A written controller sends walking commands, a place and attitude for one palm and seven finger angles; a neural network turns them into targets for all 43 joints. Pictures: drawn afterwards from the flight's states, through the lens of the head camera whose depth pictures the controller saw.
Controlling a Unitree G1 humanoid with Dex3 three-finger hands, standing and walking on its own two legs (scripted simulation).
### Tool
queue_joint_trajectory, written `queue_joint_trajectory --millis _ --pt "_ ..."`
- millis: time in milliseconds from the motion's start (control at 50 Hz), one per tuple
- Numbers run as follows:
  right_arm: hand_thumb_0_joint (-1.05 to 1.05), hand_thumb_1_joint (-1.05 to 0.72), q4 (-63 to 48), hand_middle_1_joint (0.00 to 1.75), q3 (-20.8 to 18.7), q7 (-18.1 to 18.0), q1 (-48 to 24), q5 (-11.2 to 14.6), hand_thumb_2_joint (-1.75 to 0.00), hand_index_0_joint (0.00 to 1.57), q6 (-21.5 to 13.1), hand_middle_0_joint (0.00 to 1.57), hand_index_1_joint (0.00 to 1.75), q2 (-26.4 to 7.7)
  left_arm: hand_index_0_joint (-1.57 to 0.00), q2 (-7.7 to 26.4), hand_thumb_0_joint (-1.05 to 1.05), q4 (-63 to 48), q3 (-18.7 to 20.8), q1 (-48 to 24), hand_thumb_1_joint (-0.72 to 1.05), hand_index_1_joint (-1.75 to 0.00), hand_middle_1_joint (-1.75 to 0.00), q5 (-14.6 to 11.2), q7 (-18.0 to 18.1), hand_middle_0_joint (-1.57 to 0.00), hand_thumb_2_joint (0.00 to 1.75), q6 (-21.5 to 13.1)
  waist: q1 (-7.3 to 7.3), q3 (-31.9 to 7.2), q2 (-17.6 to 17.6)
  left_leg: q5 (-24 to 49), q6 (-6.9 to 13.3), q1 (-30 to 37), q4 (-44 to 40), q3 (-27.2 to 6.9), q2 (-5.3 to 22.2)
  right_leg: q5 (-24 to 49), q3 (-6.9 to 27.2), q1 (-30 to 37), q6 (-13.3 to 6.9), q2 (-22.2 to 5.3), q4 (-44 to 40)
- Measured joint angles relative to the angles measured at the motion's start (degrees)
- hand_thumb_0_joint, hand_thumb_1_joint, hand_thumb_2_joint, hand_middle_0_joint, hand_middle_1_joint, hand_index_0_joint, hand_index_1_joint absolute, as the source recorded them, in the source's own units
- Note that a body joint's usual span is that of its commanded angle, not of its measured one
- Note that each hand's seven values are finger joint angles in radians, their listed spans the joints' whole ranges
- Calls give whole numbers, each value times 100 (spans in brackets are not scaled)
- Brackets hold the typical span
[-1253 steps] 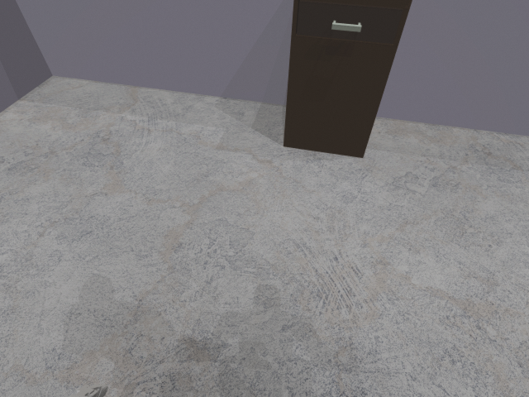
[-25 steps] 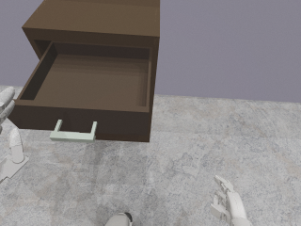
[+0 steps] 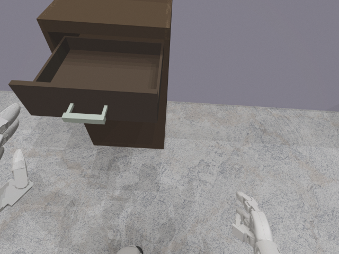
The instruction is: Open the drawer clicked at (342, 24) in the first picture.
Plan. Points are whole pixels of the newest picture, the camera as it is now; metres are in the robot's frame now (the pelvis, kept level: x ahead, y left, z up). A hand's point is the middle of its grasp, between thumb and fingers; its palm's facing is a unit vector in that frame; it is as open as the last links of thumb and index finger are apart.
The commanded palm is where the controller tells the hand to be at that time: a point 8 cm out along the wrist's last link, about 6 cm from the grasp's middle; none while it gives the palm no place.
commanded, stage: stop stepping back and stand still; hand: left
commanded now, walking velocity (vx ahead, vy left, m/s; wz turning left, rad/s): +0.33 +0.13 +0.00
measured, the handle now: (86, 113) +0.50 +0.30 -0.02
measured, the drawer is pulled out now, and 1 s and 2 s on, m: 0.30 0.30 0.30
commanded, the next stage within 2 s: let the arm hang, fingers relaxed in 0.58 s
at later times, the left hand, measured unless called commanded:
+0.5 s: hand out of the picture +0.11 +0.23 +0.18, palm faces +0.42 -0.77 -0.47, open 7.5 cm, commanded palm +0.05 +0.27 +0.19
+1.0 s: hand out of the picture -0.01 +0.18 -0.16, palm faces +0.12 -0.98 -0.17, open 7.0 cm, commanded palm none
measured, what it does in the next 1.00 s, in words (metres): steps on the spot: left foot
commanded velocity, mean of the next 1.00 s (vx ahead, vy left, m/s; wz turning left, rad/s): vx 0.09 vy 0.03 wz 0.00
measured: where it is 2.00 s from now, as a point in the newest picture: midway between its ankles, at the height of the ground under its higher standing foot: outside the picture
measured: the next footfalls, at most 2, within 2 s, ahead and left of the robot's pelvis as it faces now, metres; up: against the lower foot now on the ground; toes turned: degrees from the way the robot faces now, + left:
left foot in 0.28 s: -0.04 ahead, +0.11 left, +0.00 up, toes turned +4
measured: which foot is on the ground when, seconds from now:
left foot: down 0.00-0.00, up 0.02-0.26, down 0.28-1.00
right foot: down 0.00-1.00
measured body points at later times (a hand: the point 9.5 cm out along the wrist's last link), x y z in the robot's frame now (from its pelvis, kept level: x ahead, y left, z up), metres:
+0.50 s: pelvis -0.06 -0.01 +0.01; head -0.08 -0.02 +0.45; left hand +0.08 +0.27 +0.20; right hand +0.09 -0.26 -0.08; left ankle -0.09 +0.11 -0.72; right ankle -0.01 -0.10 -0.73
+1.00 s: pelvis -0.06 +0.00 +0.01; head -0.04 +0.02 +0.46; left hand -0.02 +0.23 -0.15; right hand +0.00 -0.23 -0.13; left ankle -0.08 +0.11 -0.73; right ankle -0.02 -0.10 -0.73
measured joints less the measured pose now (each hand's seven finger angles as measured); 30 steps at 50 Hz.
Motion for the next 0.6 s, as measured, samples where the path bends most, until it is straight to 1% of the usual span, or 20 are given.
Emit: queue_joint_trajectory --millis 20,40,60,100,120,140,180,240,260,280,300,320,360,400,440,500,540,560,600 --pt "1 -90 14 30 10 -8 2 14 -90 20 36 20 30 -37 -21 -19 2 72 -11 -53 89 -30 -30 11 -12 -21 90 -6 -11 53 116 -298 -5 -111 250 -69 56 300 -70 38 -100 64 -127" --pt "1 -90 71 30 7 -23 25 29 -90 20 91 20 30 -78 -21 -48 2 149 -52 -104 88 -30 -30 11 -25 -21 90 13 -30 77 203 -763 -7 -233 676 -172 35 447 -128 27 -204 104 -113" --pt "1 -90 160 30 -4 -35 83 47 -90 20 150 20 30 -110 -21 -75 2 218 -95 -137 88 -30 -30 9 -32 -21 90 44 -17 42 204 -1073 -2 -359 1267 -235 -69 521 -130 5 -283 89 -106" --pt "1 -90 377 30 -26 -63 240 40 -90 20 264 20 30 -169 -21 -185 2 387 -150 -127 88 -30 -30 7 -14 -21 90 56 -27 -123 120 -1214 15 -468 2314 -215 -285 649 -83 21 -349 9 -250" --pt "1 -90 459 30 -42 -87 336 27 -90 20 315 20 30 -201 -21 -252 2 497 -165 -101 88 -30 -30 16 1 -21 90 43 -63 -235 77 -1206 31 -412 2535 -150 -342 726 -69 40 -353 -32 -372" --pt "1 -90 521 30 -65 -114 437 16 -90 20 347 20 30 -238 -21 -310 2 620 -179 -79 88 -30 -30 39 16 -21 90 26 -105 -349 41 -1224 61 -283 2522 -71 -367 808 -66 54 -350 -70 -499" --pt "1 -90 592 30 -127 -172 632 7 -90 20 354 20 30 -339 -21 -376 2 830 -228 -83 88 -30 -30 100 42 -21 90 20 -181 -527 -9 -1366 158 137 1953 67 -355 958 -98 57 -343 -129 -709" --pt "1 -90 620 30 -241 -220 841 -22 -90 20 236 20 30 -548 -21 -433 2 925 -321 -72 88 -30 -30 191 90 -21 90 24 -254 -649 7 -1434 340 992 353 182 -272 1075 -193 -33 -333 -136 -794" --pt "1 -90 576 30 -289 -235 886 -24 -90 20 180 20 30 -641 -21 -448 2 871 -352 -52 88 -30 -30 194 103 -21 90 19 -279 -628 94 -1336 400 1280 -187 172 -197 1075 -261 -82 -326 -84 -740" --pt "1 -90 547 30 -350 -251 889 -28 -90 20 131 20 30 -703 -21 -432 2 811 -369 -58 88 -30 -30 188 109 -21 90 0 -314 -559 154 -965 356 1414 -527 125 -141 1049 -332 -140 -318 -59 -630" --pt "1 -90 553 30 -401 -254 852 -22 -90 20 116 20 30 -700 -21 -380 2 778 -360 -81 88 -30 -30 185 107 -21 90 -14 -307 -447 89 -747 244 1427 -528 135 -173 1018 -326 -161 -304 -110 -514" --pt "1 -90 545 30 -420 -245 829 -5 -90 20 113 20 30 -692 -21 -323 2 759 -336 -56 88 -30 -30 184 98 -21 90 -33 -288 -381 33 -723 158 1429 -456 162 -200 966 -286 -168 -269 -139 -428" --pt "1 -90 497 30 -415 -237 835 20 -90 20 95 19 30 -666 -21 -218 2 735 -269 60 88 -30 -30 204 95 -21 90 -40 -287 -380 23 -827 93 1422 -337 180 -203 789 -238 -173 -228 -133 -320" --pt "1 -90 456 30 -388 -247 847 39 -90 20 43 19 30 -609 -21 -125 2 729 -190 100 88 -30 -30 214 111 -21 90 -67 -297 -396 61 -932 86 1384 -189 145 -187 852 -224 -146 -226 -97 -306" --pt "1 -90 470 30 -351 -240 820 40 -90 20 6 19 30 -550 -21 -115 2 805 -142 24 88 -30 -30 212 119 -21 90 -141 -263 -406 127 -1050 120 1313 12 99 -158 979 -235 -129 -297 -48 -301" --pt "1 -90 529 30 -301 -198 714 33 -90 20 43 19 30 -475 -21 -275 2 945 -167 -160 88 -30 -30 211 126 -21 90 -209 -169 -443 218 -1465 299 1150 354 2 -184 967 -227 -150 -368 19 -312" --pt "1 -90 566 30 -258 -165 630 13 -90 20 78 20 30 -424 -21 -405 2 1011 -235 -289 88 -30 -30 211 129 -21 90 -210 -140 -416 216 -1384 365 1149 335 -11 -223 989 -219 -131 -356 21 -327" --pt "1 -90 577 30 -223 -160 592 4 -90 20 95 20 30 -392 -21 -453 2 1030 -268 -323 88 -30 -30 207 135 -21 90 -197 -126 -398 187 -1186 340 1210 234 0 -237 993 -196 -114 -340 12 -322" --pt "1 -90 560 30 -151 -167 561 -19 -90 20 115 20 30 -322 -21 -520 2 1051 -339 -329 88 -30 -30 203 142 -21 90 -151 -115 -390 120 -971 200 1341 48 44 -268 964 -138 -73 -288 -19 -318"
